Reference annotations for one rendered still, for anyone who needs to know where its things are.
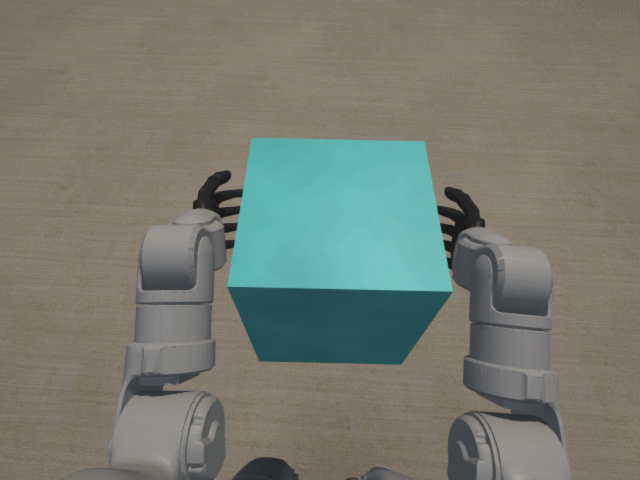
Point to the carton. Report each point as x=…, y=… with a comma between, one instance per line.
x=338, y=255

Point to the robot right shin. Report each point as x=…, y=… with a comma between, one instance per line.
x=377, y=467

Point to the robot left thigh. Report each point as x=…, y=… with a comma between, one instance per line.
x=266, y=468

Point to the robot right forearm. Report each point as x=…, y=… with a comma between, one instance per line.
x=511, y=301

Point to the left robot upper arm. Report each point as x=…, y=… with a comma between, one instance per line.
x=165, y=435

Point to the robot left forearm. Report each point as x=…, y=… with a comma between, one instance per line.
x=172, y=340

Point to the right robot upper arm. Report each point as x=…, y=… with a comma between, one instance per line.
x=502, y=446

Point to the right robot hand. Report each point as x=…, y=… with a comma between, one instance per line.
x=470, y=219

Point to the left robot hand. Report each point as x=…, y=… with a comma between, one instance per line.
x=207, y=199

